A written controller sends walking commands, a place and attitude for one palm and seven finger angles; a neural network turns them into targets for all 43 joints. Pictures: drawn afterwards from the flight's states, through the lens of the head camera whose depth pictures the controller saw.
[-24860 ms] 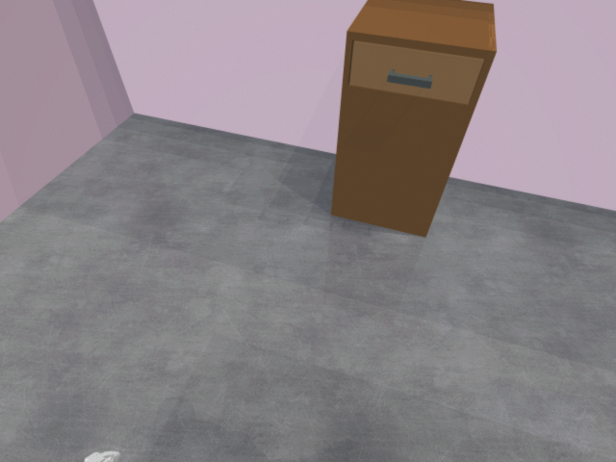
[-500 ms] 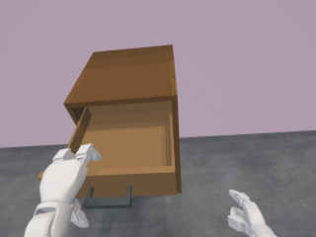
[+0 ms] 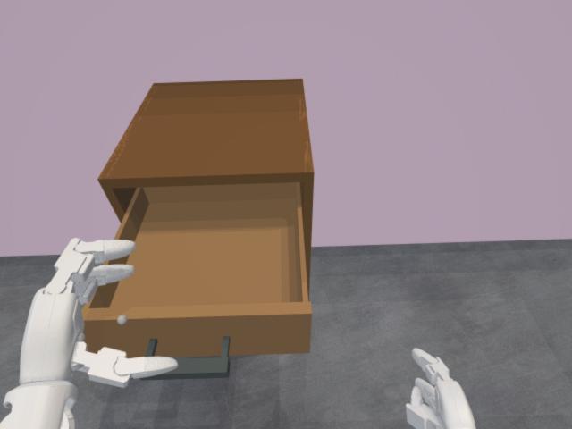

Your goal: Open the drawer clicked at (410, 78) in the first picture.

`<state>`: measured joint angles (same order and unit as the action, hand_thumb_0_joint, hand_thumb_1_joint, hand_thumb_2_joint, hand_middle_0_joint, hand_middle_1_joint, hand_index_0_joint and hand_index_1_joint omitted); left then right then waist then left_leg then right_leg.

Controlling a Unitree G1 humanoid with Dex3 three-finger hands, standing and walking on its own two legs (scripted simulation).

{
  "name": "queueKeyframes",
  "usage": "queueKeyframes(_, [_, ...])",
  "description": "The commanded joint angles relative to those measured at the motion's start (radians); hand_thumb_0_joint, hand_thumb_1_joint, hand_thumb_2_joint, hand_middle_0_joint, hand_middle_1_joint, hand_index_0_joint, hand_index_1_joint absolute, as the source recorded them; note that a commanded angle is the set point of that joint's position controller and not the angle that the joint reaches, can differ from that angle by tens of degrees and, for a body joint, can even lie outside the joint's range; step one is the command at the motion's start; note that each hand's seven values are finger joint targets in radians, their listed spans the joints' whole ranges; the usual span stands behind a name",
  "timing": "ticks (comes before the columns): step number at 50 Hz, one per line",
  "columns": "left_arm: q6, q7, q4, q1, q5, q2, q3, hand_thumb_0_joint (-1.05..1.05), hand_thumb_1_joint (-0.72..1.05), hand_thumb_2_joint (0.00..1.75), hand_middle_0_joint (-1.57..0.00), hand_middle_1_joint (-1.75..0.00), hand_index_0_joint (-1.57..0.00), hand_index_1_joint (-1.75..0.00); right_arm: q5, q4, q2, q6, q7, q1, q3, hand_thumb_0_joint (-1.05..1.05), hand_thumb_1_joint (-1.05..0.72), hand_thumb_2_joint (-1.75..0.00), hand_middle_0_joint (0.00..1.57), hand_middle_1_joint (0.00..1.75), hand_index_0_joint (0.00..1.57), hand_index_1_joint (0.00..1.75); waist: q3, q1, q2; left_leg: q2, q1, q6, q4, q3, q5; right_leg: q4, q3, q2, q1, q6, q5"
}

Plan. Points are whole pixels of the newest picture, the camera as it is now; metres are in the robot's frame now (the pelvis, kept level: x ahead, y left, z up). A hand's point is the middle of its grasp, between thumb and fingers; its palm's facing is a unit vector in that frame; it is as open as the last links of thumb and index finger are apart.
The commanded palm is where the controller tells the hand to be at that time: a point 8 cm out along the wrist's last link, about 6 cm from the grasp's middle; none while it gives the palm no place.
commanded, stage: draw the hand back to the body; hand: left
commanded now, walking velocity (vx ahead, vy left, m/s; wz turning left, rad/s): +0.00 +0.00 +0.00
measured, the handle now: (187, 356) +0.23 +0.20 -0.06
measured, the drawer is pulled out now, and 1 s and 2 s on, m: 0.30 0.30 0.30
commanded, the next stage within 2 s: step back with the hand held close in 0.74 s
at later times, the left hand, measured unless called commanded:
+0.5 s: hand (72, 316) +0.18 +0.25 +0.16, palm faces +0.40 -0.82 -0.41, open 9.0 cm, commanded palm +0.13 +0.29 +0.17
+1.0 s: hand (75, 309) +0.19 +0.25 +0.16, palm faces +0.37 -0.81 -0.46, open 7.4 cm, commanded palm +0.13 +0.28 +0.17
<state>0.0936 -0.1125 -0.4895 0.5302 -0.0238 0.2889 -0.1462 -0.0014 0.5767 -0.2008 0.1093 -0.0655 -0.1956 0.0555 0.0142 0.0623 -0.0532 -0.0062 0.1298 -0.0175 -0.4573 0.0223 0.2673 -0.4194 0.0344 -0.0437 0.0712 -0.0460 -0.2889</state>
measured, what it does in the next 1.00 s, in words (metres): stands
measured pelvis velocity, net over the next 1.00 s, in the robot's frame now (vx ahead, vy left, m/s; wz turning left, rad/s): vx -0.01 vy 0.00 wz -0.01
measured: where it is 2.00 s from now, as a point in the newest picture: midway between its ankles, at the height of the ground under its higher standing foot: outside the picture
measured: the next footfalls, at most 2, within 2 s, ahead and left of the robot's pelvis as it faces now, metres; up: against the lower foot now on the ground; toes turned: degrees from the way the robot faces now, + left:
right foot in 2.00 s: -0.21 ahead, -0.12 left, +0.00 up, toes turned -5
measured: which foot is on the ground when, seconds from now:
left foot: down 0.00-1.00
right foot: down 0.00-1.00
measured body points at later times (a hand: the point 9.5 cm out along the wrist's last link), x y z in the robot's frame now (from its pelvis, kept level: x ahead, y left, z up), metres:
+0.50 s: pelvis +0.00 +0.01 +0.00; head -0.01 -0.02 +0.45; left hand +0.15 +0.29 +0.18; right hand +0.20 -0.21 -0.08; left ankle -0.01 +0.11 -0.74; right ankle -0.03 -0.09 -0.74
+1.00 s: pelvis -0.01 +0.00 +0.00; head +0.01 -0.01 +0.45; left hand +0.16 +0.29 +0.18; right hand +0.18 -0.22 -0.08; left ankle -0.01 +0.11 -0.74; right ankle -0.03 -0.09 -0.74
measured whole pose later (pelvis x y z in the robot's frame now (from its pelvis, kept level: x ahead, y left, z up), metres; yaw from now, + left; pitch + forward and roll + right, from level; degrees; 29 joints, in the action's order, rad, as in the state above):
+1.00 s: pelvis -0.01 +0.00 +0.00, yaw -1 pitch +0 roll -1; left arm 0.17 -0.10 -0.48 0.56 -0.05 0.35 -0.34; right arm -0.02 0.58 -0.23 0.05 -0.05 -0.17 0.01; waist 0.01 0.04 -0.06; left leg 0.01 0.21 -0.02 -0.44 0.03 0.24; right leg -0.36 0.03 -0.06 0.13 -0.04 -0.23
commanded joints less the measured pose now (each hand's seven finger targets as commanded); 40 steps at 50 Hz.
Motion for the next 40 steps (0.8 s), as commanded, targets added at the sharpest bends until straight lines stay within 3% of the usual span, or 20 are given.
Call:
queueKeyframes(1, [0.078,-0.003,-0.217,-0.038,-0.033,0.144,-0.128,0.0,-0.01,0.51,-0.26,-0.88,-0.26,-0.88,0.003,-0.153,-0.103,0.069,0.002,0.152,-0.055,0.0,-0.9,-0.9,0.2,0.3,0.2,0.3,-0.06,-0.001,-0.014,0.042,-0.084,-0.01,0.058,-0.021,-0.261,0.089,-0.017,0.056,0.073,0.014,0.26])
queueKeyframes(4, [0.08,0.001,-0.201,-0.009,-0.04,0.152,-0.156,0.0,0.09,0.55,-0.26,-0.82,-0.26,-0.82,0.0,-0.145,-0.106,0.062,0.004,0.155,-0.063,0.0,-0.9,-0.9,0.2,0.3,0.2,0.3,-0.074,0.0,0.031,0.042,-0.077,-0.01,0.056,-0.021,-0.281,0.092,-0.017,0.055,0.057,0.017,0.289])
queueKeyframes(6, [0.087,0.001,-0.238,-0.013,-0.039,0.165,-0.168,0.0,0.17,0.58,-0.25,-0.77,-0.25,-0.77,-0.001,-0.144,-0.109,0.061,0.006,0.154,-0.067,0.0,-0.9,-0.9,0.2,0.3,0.2,0.3,-0.103,0.0,-0.016,0.043,-0.089,-0.007,0.054,-0.02,-0.311,0.084,-0.017,0.058,0.046,0.016,0.313])
queueKeyframes(11, [0.084,-0.005,-0.232,0.007,-0.04,0.181,-0.197,0.0,0.34,0.66,-0.24,-0.66,-0.24,-0.66,-0.006,-0.135,-0.113,0.056,0.002,0.152,-0.077,0.0,-0.9,-0.9,0.2,0.3,0.2,0.3,-0.111,-0.002,0.02,0.046,-0.097,-0.006,0.05,-0.023,-0.34,0.083,-0.012,0.055,0.052,0.019,0.333])
queueKeyframes(13, [0.081,-0.007,-0.195,0.003,-0.039,0.18,-0.206,0.0,0.41,0.69,-0.24,-0.62,-0.24,-0.62,-0.007,-0.12,-0.112,0.05,0.0,0.153,-0.079,0.0,-0.9,-0.9,0.2,0.3,0.2,0.3,-0.073,-0.005,-0.016,0.042,-0.094,-0.002,0.055,-0.018,-0.307,0.1,-0.012,0.052,0.075,0.018,0.302])
queueKeyframes(16, [0.082,-0.009,-0.199,-0.014,-0.046,0.194,-0.226,0.0,0.51,0.74,-0.23,-0.55,-0.23,-0.55,-0.01,-0.129,-0.112,0.046,-0.002,0.156,-0.08,0.0,-0.9,-0.9,0.2,0.3,0.2,0.3,-0.077,-0.004,0.025,0.046,-0.093,-0.005,0.064,-0.024,-0.279,0.101,-0.017,0.054,0.074,0.02,0.276])
queueKeyframes(18, [0.085,-0.014,-0.187,-0.012,-0.045,0.205,-0.248,0.0,0.58,0.76,-0.22,-0.5,-0.22,-0.5,-0.009,-0.119,-0.115,0.044,-0.006,0.157,-0.082,0.0,-0.9,-0.9,0.2,0.3,0.2,0.3,-0.076,-0.002,0.011,0.04,-0.093,-0.005,0.062,-0.02,-0.275,0.11,-0.016,0.05,0.075,0.018,0.275])
queueKeyframes(21, [0.083,-0.011,-0.199,-0.032,-0.05,0.209,-0.253,0.0,0.69,0.81,-0.22,-0.43,-0.22,-0.43,-0.013,-0.129,-0.114,0.04,-0.004,0.159,-0.081,0.0,-0.9,-0.9,0.2,0.3,0.2,0.3,-0.083,-0.003,0.019,0.045,-0.095,-0.004,0.067,-0.025,-0.279,0.103,-0.019,0.055,0.069,0.02,0.276])
queueKeyframes(22, [0.084,-0.013,-0.209,-0.048,-0.048,0.219,-0.261,0.0,0.73,0.82,-0.21,-0.41,-0.21,-0.41,-0.012,-0.124,-0.114,0.043,-0.004,0.16,-0.081,0.0,-0.9,-0.9,0.2,0.3,0.2,0.3,-0.078,-0.003,-0.018,0.042,-0.094,0.0,0.067,-0.024,-0.272,0.113,-0.024,0.053,0.07,0.016,0.264])
queueKeyframes(24, [0.08,-0.008,-0.185,-0.036,-0.05,0.185,-0.228,0.0,0.8,0.86,-0.21,-0.37,-0.21,-0.37,-0.013,-0.126,-0.114,0.04,-0.001,0.157,-0.078,0.0,-0.9,-0.9,0.2,0.3,0.2,0.3,-0.06,-0.008,0.002,0.044,-0.095,-0.001,0.072,-0.028,-0.269,0.111,-0.018,0.054,0.079,0.019,0.262])
queueKeyframes(27, [0.079,-0.01,-0.201,-0.054,-0.048,0.197,-0.231,0.0,0.9,0.9,-0.2,-0.3,-0.2,-0.3,-0.01,-0.127,-0.117,0.042,-0.001,0.159,-0.078,0.0,-0.9,-0.9,0.2,0.3,0.2,0.3,-0.074,-0.006,0.001,0.042,-0.096,-0.002,0.07,-0.029,-0.272,0.115,-0.022,0.052,0.069,0.017,0.264])
queueKeyframes(33, [0.073,-0.014,-0.164,-0.048,-0.05,0.201,-0.246,0.0,0.9,0.9,-0.2,-0.3,-0.2,-0.3,-0.008,-0.119,-0.112,0.035,-0.004,0.168,-0.076,0.0,-0.9,-0.9,0.2,0.3,0.2,0.3,-0.04,-0.004,0.014,0.038,-0.085,-0.005,0.072,-0.024,-0.229,0.134,-0.024,0.051,0.088,0.019,0.233])
queueKeyframes(37, [0.079,-0.014,-0.221,-0.076,-0.047,0.213,-0.242,0.0,0.9,0.9,-0.2,-0.3,-0.2,-0.3,-0.009,-0.129,-0.114,0.042,-0.002,0.167,-0.072,0.0,-0.9,-0.9,0.2,0.3,0.2,0.3,-0.072,-0.003,-0.048,0.039,-0.094,0.001,0.076,-0.032,-0.24,0.125,-0.027,0.054,0.069,0.014,0.229])
queueKeyframes(40, [0.074,-0.015,-0.175,-0.024,-0.052,0.196,-0.243,0.0,0.9,0.9,-0.2,-0.3,-0.2,-0.3,-0.009,-0.123,-0.111,0.037,-0.001,0.166,-0.076,0.0,-0.9,-0.9,0.2,0.3,0.2,0.3,-0.071,0.001,0.015,0.038,-0.091,-0.005,0.072,-0.027,-0.254,0.122,-0.02,0.052,0.063,0.019,0.259])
